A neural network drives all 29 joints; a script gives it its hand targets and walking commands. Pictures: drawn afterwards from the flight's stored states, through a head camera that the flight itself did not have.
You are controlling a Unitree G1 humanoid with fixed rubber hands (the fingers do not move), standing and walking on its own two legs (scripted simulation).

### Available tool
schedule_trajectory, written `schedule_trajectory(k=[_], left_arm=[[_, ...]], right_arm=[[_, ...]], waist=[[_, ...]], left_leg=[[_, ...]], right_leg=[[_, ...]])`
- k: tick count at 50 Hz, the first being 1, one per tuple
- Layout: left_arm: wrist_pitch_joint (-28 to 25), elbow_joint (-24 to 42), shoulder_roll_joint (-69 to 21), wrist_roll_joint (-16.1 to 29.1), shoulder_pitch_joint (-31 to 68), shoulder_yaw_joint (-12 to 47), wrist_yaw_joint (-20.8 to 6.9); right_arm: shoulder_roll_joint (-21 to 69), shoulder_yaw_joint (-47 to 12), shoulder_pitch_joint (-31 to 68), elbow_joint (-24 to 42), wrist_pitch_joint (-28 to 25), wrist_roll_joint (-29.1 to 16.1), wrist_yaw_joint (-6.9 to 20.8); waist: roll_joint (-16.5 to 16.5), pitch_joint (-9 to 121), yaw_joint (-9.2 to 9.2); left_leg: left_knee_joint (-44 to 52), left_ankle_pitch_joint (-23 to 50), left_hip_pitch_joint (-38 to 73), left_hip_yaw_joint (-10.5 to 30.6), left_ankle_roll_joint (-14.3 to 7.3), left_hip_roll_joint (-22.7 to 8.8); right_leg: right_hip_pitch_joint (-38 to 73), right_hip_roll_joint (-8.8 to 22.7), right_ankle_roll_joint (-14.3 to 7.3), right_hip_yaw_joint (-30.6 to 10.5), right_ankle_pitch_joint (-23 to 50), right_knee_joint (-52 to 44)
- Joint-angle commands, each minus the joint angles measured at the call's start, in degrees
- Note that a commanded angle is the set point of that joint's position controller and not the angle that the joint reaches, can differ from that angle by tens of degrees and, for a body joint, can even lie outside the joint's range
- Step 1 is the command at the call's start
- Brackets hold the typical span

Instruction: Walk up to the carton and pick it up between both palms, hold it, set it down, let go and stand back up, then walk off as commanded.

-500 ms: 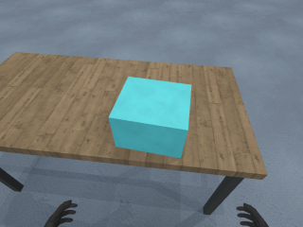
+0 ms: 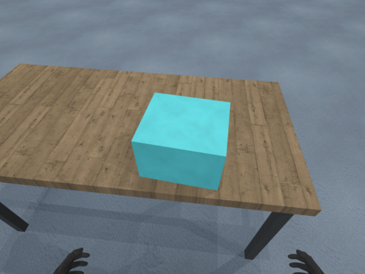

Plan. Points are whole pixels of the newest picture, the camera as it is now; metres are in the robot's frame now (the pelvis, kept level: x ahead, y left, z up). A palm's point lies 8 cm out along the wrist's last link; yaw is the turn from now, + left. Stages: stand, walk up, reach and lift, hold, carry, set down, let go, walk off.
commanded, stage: stand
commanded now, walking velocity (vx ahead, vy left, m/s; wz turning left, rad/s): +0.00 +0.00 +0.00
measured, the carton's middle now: (184, 139) +0.51 +0.02 -0.03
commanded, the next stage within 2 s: none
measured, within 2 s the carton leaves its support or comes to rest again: neither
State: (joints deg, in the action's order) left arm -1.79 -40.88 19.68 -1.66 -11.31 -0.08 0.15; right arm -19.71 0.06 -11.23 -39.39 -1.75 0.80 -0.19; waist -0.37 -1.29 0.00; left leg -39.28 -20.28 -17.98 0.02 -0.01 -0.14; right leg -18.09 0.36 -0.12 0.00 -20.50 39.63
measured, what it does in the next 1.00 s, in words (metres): stands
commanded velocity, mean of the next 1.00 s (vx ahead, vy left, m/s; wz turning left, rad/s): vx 0.00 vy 0.00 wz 0.00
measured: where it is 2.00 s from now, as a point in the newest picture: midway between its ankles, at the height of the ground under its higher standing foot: outside the picture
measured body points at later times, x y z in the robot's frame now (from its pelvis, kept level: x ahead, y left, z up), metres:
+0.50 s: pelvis +0.00 +0.00 +0.00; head +0.00 +0.00 +0.45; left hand +0.13 +0.29 -0.10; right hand +0.14 -0.29 -0.09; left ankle +0.01 +0.12 -0.72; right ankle +0.01 -0.12 -0.72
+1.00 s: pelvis -0.02 +0.01 +0.00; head -0.01 +0.02 +0.45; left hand +0.11 +0.30 -0.11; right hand +0.12 -0.28 -0.09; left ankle +0.01 +0.12 -0.72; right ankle +0.01 -0.12 -0.72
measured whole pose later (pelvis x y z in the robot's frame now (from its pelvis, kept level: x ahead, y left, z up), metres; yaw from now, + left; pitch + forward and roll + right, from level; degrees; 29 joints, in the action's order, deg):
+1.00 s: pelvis -0.02 +0.01 +0.00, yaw +0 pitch -2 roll -1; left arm -1.2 -46.1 20.1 -1.5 -11.3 -0.1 -0.3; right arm -20.0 0.1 -11.2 -44.0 -1.7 0.8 -0.2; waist -0.3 -2.3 0.0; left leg -39.3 -19.1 -18.0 0.0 -0.8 -0.1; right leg -17.1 0.4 0.5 0.0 -18.1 37.4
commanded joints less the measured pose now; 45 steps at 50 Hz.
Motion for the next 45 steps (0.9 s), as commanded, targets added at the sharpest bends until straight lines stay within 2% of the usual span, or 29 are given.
schedule_trajectory(k=[1, 3, 4, 5, 6, 7, 8, 9, 10, 14, 15, 16, 19, 20, 21, 23, 24, 26, 28, 29, 30, 33, 35, 37, 40, 41, 42, 44, 45], left_arm=[[-1.16, 0.37, 12.41, 0.41, 4.4, -4.92, -0.03], [-1.39, 0.87, 11.66, -0.1, 5.21, -4.07, 0.11], [-1.45, 0.45, 12.07, 0.49, 4.47, -4.45, -0.18], [-1.69, 0.19, 11.79, 0.85, 3.93, -4.28, -0.13], [-1.24, -0.64, 12.66, 0.5, 3.24, -4.05, 0.22], [-1.26, 0.49, 10.63, 0.61, 4.77, -4.15, -0.14], [-1.35, 0.86, 12.13, 0.2, 6.78, -4.39, -0.13], [-1.22, 0.68, 11.42, 0.87, 3.8, -4.8, 0.06], [-1.19, -1.58, 12.36, 0.45, 4.06, -3.83, 0.1], [-1.06, -1.71, 13.34, 0.2, 2.99, -4.32, 0.19], [-1.13, -1.16, 13.02, 0.59, 5.07, -4.7, 0.24], [-1.72, -0.78, 11.97, 0.81, 4.65, -4.31, -0.18], [-1.25, -1.97, 12.15, 1.01, 3.38, -3.69, 0.44], [-1.14, -3.0, 11.61, -0.25, 5.1, -3.39, 0.51], [-1.26, -1.41, 11.89, 0.48, 4.37, -3.48, -0.2], [-1.57, -2.13, 11.22, 1.01, 3.78, -3.26, 0.39], [-1.5, -2.85, 12.46, 0.21, 3.76, -3.35, 0.53], [-1.2, -2.85, 12.56, 0.66, 6.21, -3.9, 0.54], [-1.54, -1.42, 12.96, 0.38, 6.77, -3.99, 0.17], [-1.65, -2.1, 12.9, 0.34, 6.75, -4.06, 0.14], [-1.61, -3.19, 11.87, 1.05, 3.71, -3.57, 0.07], [-0.94, -2.66, 10.89, 0.59, 6.21, -3.16, 0.7], [-1.32, -3.15, 11.61, 0.43, 5.47, -3.58, 0.61], [-0.86, -3.21, 13.55, 0.74, 4.94, -3.88, -0.19], [-1.21, -3.26, 11.84, 0.84, 6.71, -3.77, -0.02], [-1.03, -4.01, 12.5, 0.5, 6.09, -4.2, 0.11], [-0.76, -4.1, 11.29, 0.53, 6.54, -3.41, -0.02], [-1.08, -4.45, 12.57, 0.7, 2.99, -3.75, -0.09], [-1.2, -4.45, 13.0, 0.54, 3.65, -3.63, -0.22]], right_arm=[[-11.03, 3.3, 3.94, -0.49, -1.42, 0.25, -0.45], [-11.12, 3.23, 5.19, 0.8, -1.17, 0.52, -0.56], [-12.31, 3.25, 4.13, -1.04, -1.59, 0.08, -0.09], [-13.17, 3.41, 5.28, -0.56, -1.07, 0.95, -0.11], [-10.88, 3.22, 3.94, 0.07, -1.1, -0.18, 0.19], [-13.88, 4.0, 5.65, -0.54, -1.74, 0.49, 0.12], [-11.35, 2.7, 4.2, -0.62, -1.6, 0.1, -0.19], [-12.96, 3.35, 2.59, -1.28, -2.08, 0.96, -0.33], [-11.39, 2.88, 3.66, -1.25, -2.41, 0.32, 0.03], [-12.7, 3.39, 2.52, -2.11, -1.35, 0.24, -0.47], [-11.18, 3.1, 4.92, -1.41, -1.51, 0.3, -0.85], [-12.89, 3.23, 5.58, -1.32, -1.59, 0.39, -0.81], [-10.79, 2.38, 4.6, -0.97, -1.27, -0.03, -0.17], [-11.56, 2.93, 4.4, -1.93, -1.68, -0.51, -0.19], [-13.76, 3.66, 4.91, -2.15, -1.34, -0.17, -0.53], [-10.93, 3.25, 5.08, -1.73, -1.3, -0.22, 0.09], [-13.46, 3.51, 4.79, -2.76, -0.88, 0.4, -0.64], [-11.18, 3.12, 7.35, -2.23, -1.65, 0.29, -0.16], [-10.11, 2.7, 4.21, -2.77, -1.44, 0.08, -0.33], [-12.6, 3.75, 5.04, -3.0, -1.58, 0.12, -0.41], [-11.86, 3.08, 6.58, -2.52, -1.57, 0.63, 0.02], [-11.54, 2.87, 2.93, -4.0, -1.03, 0.38, -0.68], [-10.9, 2.52, 3.61, -3.2, -1.83, 0.68, -0.29], [-11.7, 2.74, 5.86, -2.74, -2.02, 0.45, -0.09], [-10.48, 2.18, 6.93, -2.47, -1.81, 0.88, -0.14], [-9.93, 2.2, 4.73, -3.88, -1.82, 0.31, 0.17], [-10.32, 2.05, 6.61, -3.38, -1.89, 0.11, 0.04], [-11.69, 2.85, 6.51, -4.04, -1.1, 0.26, -0.03], [-11.12, 2.16, 5.15, -4.49, -0.42, 1.1, -0.14]], waist=[[-0.44, 4.27, 0.44], [-1.58, 2.16, -0.16], [1.05, 2.07, 0.42], [1.31, 2.19, -1.52], [-1.12, 3.3, 0.79], [0.89, 4.86, -1.27], [3.17, 4.11, 0.74], [2.89, 4.3, -0.6], [-0.97, 4.63, 0.07], [0.4, 3.55, 0.32], [-0.74, 3.59, -0.86], [1.69, 4.41, -1.57], [2.76, 4.86, -0.11], [-2.0, 1.23, 0.53], [0.57, 4.39, -1.11], [0.13, 6.05, 0.54], [-2.63, 2.05, -0.24], [1.22, 4.86, -0.16], [-1.69, 3.93, 0.83], [-1.27, 3.06, 0.93], [2.66, 4.29, -1.12], [-1.94, 2.95, -0.21], [-0.64, 1.19, 0.36], [4.82, 1.95, -0.09], [0.13, 2.62, -0.05], [1.54, -0.96, 0.19], [-0.51, -0.39, -0.54], [2.68, 3.78, -1.34], [-0.2, 2.89, -0.94]], left_leg=[[8.64, 9.27, 1.08, 5.89, -3.47, -4.87], [8.77, 12.27, 1.27, 6.3, -3.54, -4.7], [8.63, 10.38, 2.01, 5.24, -3.49, -4.55], [8.97, 11.24, 2.1, 5.74, -3.92, -4.95], [8.85, 10.37, 2.82, 5.89, -2.86, -4.47], [9.57, 10.88, 1.14, 6.73, -3.84, -5.39], [9.71, 12.63, 2.38, 5.41, -2.93, -4.29], [9.53, 13.68, 1.52, 6.54, -4.11, -5.15], [8.37, 13.85, 2.61, 6.38, -4.08, -5.59], [10.2, 14.27, 2.21, 7.34, -3.76, -5.43], [9.82, 12.62, 0.28, 5.68, -4.09, -5.38], [9.08, 12.13, 2.17, 6.11, -4.03, -4.97], [9.99, 13.23, 1.6, 6.7, -4.6, -5.79], [9.21, 13.15, -0.02, 7.08, -3.8, -5.06], [9.11, 11.49, 1.28, 6.2, -4.21, -4.62], [7.4, 13.2, 4.77, 5.71, -3.61, -4.07], [10.65, 10.92, 2.44, 6.48, -3.21, -4.36], [7.94, 13.54, 2.42, 5.65, -3.4, -5.02], [8.3, 12.15, 3.69, 4.01, -1.97, -3.69], [8.81, 10.4, 2.86, 5.7, -3.56, -4.41], [9.49, 10.76, 2.89, 6.72, -3.47, -4.71], [10.11, 12.54, 1.42, 7.12, -4.44, -5.27], [10.86, 8.99, 1.0, 6.65, -4.13, -5.02], [11.63, 7.98, 1.9, 7.02, -3.89, -5.51], [11.53, 9.45, 2.27, 7.36, -3.74, -5.47], [13.49, 9.11, -0.39, 7.99, -4.12, -5.65], [11.96, 8.57, 0.06, 7.23, -4.02, -5.02], [13.7, 4.14, 2.01, 8.21, -4.36, -5.53], [12.83, 6.44, 0.76, 8.13, -4.15, -5.59]], right_leg=[[2.1, 5.34, -3.5, -5.37, 7.43, -10.33], [1.07, 6.73, -4.64, -6.45, 9.12, -10.18], [-0.41, 6.37, -4.09, -7.11, 7.32, -11.75], [-0.33, 6.25, -4.59, -6.79, 6.75, -9.7], [-0.46, 4.76, -3.93, -5.05, 6.11, -10.54], [3.23, 4.84, -4.25, -3.26, 9.35, -8.89], [2.65, 4.58, -3.9, -5.9, 10.77, -9.2], [3.41, 4.54, -3.79, -4.66, 10.68, -7.09], [3.97, 4.99, -4.47, -5.67, 12.23, -8.67], [3.88, 5.43, -3.96, -5.2, 12.51, -9.34], [5.14, 5.37, -3.29, -4.97, 10.7, -9.09], [4.75, 5.86, -3.45, -5.97, 11.11, -8.98], [4.76, 5.5, -4.04, -5.83, 13.6, -8.59], [3.4, 6.29, -5.07, -6.68, 15.11, -10.08], [4.45, 5.85, -4.01, -5.34, 12.09, -10.54], [3.28, 6.0, -4.14, -7.67, 11.18, -11.59], [2.16, 6.25, -4.12, -6.83, 9.12, -11.83], [3.76, 6.37, -4.2, -6.94, 13.54, -11.18], [1.79, 6.33, -4.19, -7.15, 10.09, -11.23], [1.76, 6.05, -4.28, -7.98, 10.09, -11.94], [2.9, 6.76, -3.8, -6.53, 9.69, -11.01], [4.93, 5.26, -4.01, -5.68, 12.33, -10.32], [2.79, 5.41, -4.29, -7.24, 9.7, -11.79], [3.85, 4.92, -2.92, -6.17, 8.57, -12.04], [1.92, 4.88, -3.73, -6.14, 7.25, -11.76], [3.03, 5.35, -3.87, -7.01, 7.18, -12.33], [2.36, 5.13, -3.78, -7.26, 6.34, -13.96], [3.8, 5.3, -3.33, -6.54, 1.77, -13.02], [4.91, 4.61, -3.22, -5.38, 3.78, -11.6]])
